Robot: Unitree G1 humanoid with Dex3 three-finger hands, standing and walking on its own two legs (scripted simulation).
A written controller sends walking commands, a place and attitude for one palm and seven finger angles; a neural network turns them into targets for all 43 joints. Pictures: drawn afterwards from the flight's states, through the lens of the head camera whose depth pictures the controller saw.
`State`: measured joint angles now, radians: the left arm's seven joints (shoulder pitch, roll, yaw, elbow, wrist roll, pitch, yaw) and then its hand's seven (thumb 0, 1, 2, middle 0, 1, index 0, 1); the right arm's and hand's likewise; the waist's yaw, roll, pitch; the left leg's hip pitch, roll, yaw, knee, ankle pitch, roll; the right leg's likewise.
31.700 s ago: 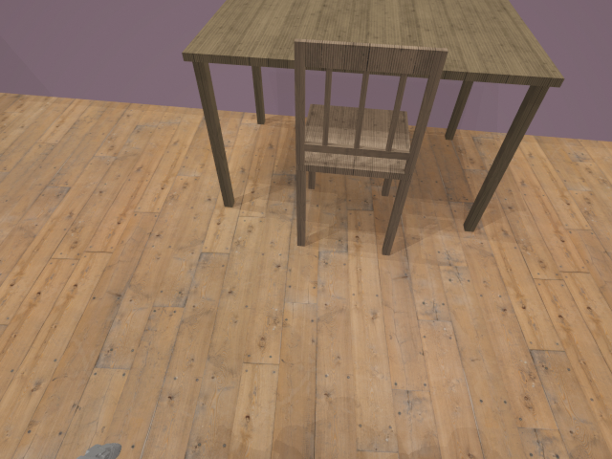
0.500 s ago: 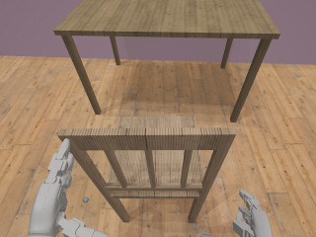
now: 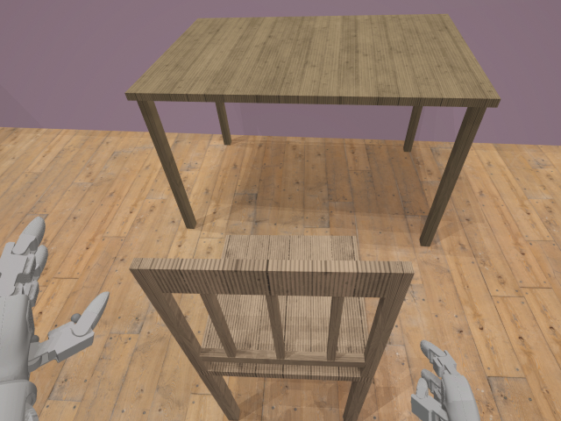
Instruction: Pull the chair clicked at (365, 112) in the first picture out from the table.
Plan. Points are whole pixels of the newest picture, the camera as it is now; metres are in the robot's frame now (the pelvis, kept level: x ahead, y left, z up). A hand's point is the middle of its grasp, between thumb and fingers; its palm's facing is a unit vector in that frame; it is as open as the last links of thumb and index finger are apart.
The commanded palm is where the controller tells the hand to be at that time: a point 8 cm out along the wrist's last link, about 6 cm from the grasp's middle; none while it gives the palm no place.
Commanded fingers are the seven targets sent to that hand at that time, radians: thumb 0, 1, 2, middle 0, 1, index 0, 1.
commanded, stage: draw the hand back to the body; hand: left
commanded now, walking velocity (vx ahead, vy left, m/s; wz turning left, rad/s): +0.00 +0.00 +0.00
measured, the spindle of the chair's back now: (276, 327) +0.31 +0.06 -0.11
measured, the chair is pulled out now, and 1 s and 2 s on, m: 0.58 0.58 0.58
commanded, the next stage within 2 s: step back with the hand held close in 0.48 s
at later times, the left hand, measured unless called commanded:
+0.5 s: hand (55, 297) +0.20 +0.27 +0.16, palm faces +0.47 -0.76 -0.44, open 7.5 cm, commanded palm +0.14 +0.31 +0.18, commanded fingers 0.00 0.90 0.90 -0.20 -0.30 -0.20 -0.30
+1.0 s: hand (48, 311) +0.18 +0.27 +0.16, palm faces +0.36 -0.74 -0.56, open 7.4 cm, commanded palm +0.12 +0.31 +0.18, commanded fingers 0.00 0.90 0.90 -0.20 -0.30 -0.20 -0.30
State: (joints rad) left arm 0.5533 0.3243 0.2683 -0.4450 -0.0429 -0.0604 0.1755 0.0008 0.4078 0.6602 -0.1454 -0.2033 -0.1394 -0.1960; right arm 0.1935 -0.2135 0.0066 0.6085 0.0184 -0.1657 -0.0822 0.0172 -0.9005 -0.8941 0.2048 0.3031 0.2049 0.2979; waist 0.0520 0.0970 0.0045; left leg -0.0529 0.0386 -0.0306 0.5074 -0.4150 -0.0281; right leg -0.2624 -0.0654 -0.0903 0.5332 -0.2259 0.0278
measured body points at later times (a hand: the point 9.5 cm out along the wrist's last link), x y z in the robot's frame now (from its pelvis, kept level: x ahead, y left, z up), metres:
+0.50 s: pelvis +0.00 +0.01 +0.00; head +0.00 -0.02 +0.45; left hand +0.17 +0.31 +0.19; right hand +0.18 -0.23 -0.09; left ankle -0.09 +0.14 -0.73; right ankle +0.04 -0.14 -0.73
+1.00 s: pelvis -0.03 +0.01 +0.00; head +0.01 +0.00 +0.45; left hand +0.16 +0.31 +0.19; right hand +0.14 -0.23 -0.09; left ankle -0.09 +0.14 -0.73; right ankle +0.04 -0.14 -0.73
